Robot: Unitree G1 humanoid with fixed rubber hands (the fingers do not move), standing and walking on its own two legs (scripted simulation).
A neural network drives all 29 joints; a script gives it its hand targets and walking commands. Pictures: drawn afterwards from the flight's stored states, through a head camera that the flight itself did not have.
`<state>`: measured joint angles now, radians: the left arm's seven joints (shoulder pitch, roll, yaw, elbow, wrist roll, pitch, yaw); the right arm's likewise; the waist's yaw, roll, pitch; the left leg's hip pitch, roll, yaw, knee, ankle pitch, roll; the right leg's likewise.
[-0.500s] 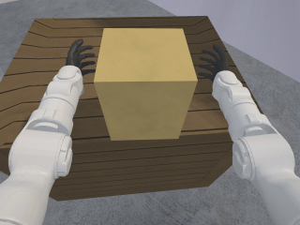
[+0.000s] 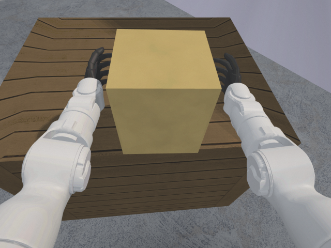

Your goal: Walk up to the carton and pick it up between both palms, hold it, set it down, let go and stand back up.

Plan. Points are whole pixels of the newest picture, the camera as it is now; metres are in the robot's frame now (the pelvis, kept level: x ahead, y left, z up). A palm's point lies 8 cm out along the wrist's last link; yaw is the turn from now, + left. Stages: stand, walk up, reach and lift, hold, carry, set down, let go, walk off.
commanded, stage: reach and lift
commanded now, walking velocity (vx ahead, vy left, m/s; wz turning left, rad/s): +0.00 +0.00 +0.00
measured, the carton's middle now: (161, 96) +0.47 +0.01 +0.09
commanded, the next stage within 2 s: none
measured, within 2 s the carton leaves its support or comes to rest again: neither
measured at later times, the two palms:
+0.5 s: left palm (99, 78) +0.47 +0.15 +0.14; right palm (225, 83) +0.46 -0.15 +0.14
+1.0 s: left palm (98, 85) +0.45 +0.15 +0.14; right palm (226, 93) +0.43 -0.15 +0.13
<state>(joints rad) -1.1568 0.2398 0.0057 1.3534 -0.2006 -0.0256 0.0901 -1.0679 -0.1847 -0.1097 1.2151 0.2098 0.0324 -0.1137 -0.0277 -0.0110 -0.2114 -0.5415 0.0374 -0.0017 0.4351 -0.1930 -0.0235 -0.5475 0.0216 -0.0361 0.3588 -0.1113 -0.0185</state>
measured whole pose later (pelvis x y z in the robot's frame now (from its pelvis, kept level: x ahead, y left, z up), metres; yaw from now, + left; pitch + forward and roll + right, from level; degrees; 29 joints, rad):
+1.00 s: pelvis +0.02 +0.01 +0.01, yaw +0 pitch +3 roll -1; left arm -0.91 -0.03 0.51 0.85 0.35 0.16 0.01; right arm -0.84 0.08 -0.63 0.87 -0.39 -0.05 0.01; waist -0.02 -0.02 -0.01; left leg -0.18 0.03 0.03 0.34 -0.22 0.00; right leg -0.20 0.00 -0.04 0.28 -0.14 0.00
